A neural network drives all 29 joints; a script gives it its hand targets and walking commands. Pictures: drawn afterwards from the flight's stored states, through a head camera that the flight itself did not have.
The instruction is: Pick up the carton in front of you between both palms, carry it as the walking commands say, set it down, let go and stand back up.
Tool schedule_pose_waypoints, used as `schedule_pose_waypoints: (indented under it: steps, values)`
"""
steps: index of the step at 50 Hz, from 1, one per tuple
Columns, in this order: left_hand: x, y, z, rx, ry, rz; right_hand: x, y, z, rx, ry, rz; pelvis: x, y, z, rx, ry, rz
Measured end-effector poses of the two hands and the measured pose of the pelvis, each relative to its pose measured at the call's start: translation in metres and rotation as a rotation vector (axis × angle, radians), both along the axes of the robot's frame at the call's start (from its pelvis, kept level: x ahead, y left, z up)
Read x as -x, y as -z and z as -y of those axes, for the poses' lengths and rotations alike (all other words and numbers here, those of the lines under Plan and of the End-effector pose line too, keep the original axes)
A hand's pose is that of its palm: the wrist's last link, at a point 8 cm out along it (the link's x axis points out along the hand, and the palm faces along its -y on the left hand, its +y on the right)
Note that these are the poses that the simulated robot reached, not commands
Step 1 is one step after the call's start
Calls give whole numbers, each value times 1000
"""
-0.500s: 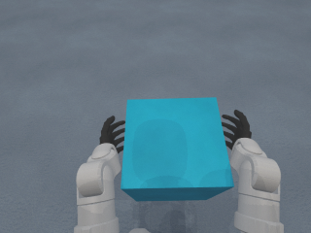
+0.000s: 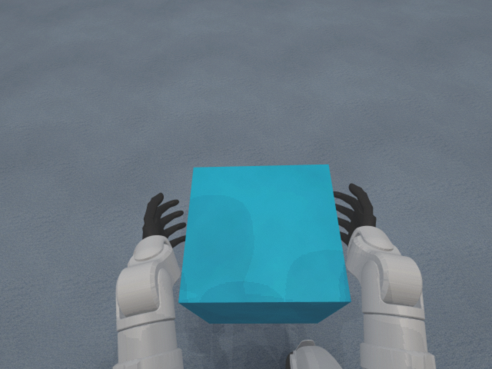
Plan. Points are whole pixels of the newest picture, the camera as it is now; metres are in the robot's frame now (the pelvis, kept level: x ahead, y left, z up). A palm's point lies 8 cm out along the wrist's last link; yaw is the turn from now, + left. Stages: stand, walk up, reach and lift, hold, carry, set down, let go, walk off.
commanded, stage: carry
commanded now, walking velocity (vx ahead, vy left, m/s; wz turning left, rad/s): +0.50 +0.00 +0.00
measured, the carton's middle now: (262, 253) +0.33 -0.03 -0.02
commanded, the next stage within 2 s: none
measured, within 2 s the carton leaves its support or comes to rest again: neither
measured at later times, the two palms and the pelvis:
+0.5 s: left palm (155, 118) +0.57 +0.14 +0.09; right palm (308, 100) +0.59 -0.16 +0.09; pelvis +0.35 -0.01 +0.00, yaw +2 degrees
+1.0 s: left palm (174, 37) +0.88 +0.12 +0.10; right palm (290, 28) +0.89 -0.18 +0.09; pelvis +0.67 -0.03 -0.01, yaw +1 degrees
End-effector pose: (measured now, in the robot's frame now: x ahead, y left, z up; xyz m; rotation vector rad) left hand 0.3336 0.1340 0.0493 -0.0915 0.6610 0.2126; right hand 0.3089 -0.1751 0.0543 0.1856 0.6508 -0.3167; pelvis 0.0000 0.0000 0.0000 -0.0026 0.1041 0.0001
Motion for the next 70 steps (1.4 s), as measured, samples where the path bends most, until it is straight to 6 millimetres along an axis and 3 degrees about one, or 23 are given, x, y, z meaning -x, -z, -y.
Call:
schedule_pose_waypoints:
  steps: [7, 14, 20, 28, 32, 38, 46, 52, 58, 66, 70]
  values:
    - [-85, -16, 9, -5, -51, 91, -117, -13, 8, 33, -113, 94, -104, 9, 32, 10, -26, 7]
    - [-133, -45, 8, 8, -60, 68, -186, -37, 0, 25, -205, 74, -191, -16, 43, -41, -47, -8]
    - [-187, -62, 4, -22, -37, 98, -236, -49, -5, 24, -209, 108, -274, -15, 32, -45, -43, 3]
    - [-278, -26, -19, 29, 0, 47, -314, -23, -28, 49, -184, 53, -394, 16, 1, -44, -12, 56]
    - [-322, -25, -19, 20, 46, -28, -344, -21, -28, 41, -142, -23, -433, 4, -8, -24, 9, 51]
    - [-389, -42, -16, 15, 81, -14, -404, -40, -25, 54, -116, -14, -499, -14, -9, 3, 7, 42]
    - [-486, -53, -4, 2, 34, 49, -515, -49, -13, 47, -161, 52, -604, -9, 12, -5, -5, 46]
    - [-577, -39, 21, -29, 9, 56, -614, -25, 12, 12, -184, 64, -692, 14, 40, 6, -32, 55]
    - [-632, -38, 25, -16, -45, -38, -684, -26, 15, 10, -234, -30, -756, -7, 55, -16, -58, 32]
    - [-734, -61, 25, -14, -32, 38, -783, -50, 15, 22, -228, 47, -856, -17, 52, -27, -47, 25]
    - [-794, -57, 18, -6, -9, 56, -836, -49, 8, 32, -203, 63, -916, -10, 41, -17, -41, 30]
